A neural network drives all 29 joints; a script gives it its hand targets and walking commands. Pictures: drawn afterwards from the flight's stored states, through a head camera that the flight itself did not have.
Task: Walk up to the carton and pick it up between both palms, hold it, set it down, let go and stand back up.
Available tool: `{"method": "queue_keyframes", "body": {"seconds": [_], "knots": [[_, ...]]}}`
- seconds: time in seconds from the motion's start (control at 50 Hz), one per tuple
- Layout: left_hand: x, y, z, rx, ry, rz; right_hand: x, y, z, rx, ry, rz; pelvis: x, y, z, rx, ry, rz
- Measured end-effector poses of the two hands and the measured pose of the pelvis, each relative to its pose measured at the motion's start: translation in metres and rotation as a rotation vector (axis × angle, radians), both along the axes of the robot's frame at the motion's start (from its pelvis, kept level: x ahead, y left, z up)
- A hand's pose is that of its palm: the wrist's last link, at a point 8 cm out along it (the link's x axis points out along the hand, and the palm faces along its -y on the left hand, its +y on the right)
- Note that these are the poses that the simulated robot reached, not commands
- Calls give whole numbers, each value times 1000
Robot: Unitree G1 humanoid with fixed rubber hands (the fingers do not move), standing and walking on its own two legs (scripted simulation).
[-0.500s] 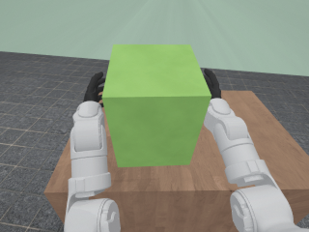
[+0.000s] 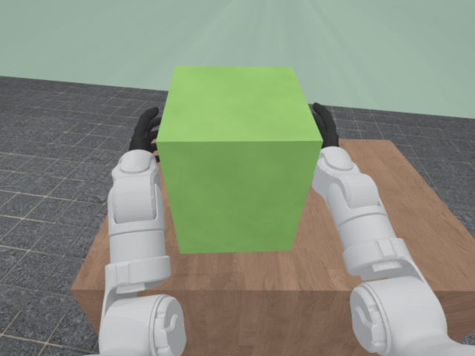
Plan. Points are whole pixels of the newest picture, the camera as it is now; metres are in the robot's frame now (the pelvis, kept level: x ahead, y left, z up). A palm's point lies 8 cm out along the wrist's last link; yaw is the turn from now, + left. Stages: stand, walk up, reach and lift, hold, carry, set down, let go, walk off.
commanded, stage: hold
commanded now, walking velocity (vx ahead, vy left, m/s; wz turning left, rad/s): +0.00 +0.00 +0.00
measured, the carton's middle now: (235, 162) +0.39 +0.01 +0.19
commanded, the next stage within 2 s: none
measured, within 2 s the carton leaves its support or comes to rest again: neither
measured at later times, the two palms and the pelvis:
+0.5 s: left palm (146, 156) +0.36 +0.15 +0.23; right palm (326, 151) +0.37 -0.14 +0.23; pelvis +0.01 +0.00 +0.00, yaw +0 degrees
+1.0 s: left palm (143, 158) +0.36 +0.15 +0.23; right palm (323, 152) +0.37 -0.14 +0.23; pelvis +0.01 +0.00 +0.00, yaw +0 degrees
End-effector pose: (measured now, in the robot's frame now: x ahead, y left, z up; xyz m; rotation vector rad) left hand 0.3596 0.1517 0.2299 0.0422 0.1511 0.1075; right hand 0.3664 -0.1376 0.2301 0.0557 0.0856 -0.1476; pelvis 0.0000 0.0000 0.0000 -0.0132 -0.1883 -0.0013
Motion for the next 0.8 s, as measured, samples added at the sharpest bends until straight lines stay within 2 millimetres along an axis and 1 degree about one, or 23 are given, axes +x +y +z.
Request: {"method": "queue_keyframes", "body": {"seconds": [0.32,0.48,0.64,0.8], "knots": [[2,0,-7,11,-3,-7,2,0,-6,7,-2,-2,3,1,0,-3,4,7],[4,-4,-3,16,-16,-10,1,-4,-2,1,-15,-8,7,3,0,-3,2,-2],[2,-3,-4,9,-9,-11,0,-4,-6,2,-7,-8,6,4,0,-2,-3,-5],[4,-1,-6,9,2,-4,3,-1,-7,9,3,-3,5,4,0,-2,6,-1]]}}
